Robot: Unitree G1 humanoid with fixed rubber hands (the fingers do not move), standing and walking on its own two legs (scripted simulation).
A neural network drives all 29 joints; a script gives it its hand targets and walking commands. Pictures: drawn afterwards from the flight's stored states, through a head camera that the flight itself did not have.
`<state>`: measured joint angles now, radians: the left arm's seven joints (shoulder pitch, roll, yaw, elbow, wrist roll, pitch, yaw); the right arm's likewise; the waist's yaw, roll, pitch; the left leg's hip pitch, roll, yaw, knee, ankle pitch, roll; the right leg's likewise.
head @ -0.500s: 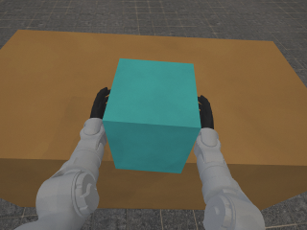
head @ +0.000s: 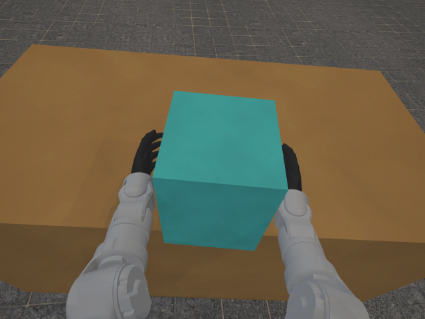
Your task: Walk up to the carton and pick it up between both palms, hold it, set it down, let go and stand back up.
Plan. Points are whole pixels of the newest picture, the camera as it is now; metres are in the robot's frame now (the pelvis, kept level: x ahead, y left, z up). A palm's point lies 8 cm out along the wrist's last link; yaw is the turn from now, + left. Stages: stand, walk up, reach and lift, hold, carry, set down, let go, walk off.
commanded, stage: reach and lift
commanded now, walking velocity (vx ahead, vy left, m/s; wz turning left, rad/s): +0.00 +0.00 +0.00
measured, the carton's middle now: (216, 175) +0.40 +0.00 +0.03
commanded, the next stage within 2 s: none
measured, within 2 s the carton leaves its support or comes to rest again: leaves its support in 1.18 s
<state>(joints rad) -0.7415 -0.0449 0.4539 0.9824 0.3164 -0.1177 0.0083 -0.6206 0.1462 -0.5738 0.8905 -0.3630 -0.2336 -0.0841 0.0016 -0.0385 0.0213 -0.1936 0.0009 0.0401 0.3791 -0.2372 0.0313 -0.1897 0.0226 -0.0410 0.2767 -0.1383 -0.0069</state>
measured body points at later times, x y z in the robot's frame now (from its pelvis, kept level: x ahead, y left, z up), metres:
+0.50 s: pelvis +0.00 +0.00 +0.00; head +0.04 +0.02 +0.45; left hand +0.41 +0.15 +0.05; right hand +0.39 -0.15 +0.05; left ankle -0.03 +0.09 -0.75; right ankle +0.00 -0.12 -0.75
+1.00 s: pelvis +0.00 -0.01 +0.00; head +0.04 +0.01 +0.45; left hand +0.41 +0.15 +0.05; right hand +0.39 -0.15 +0.05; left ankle -0.03 +0.09 -0.75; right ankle +0.00 -0.12 -0.75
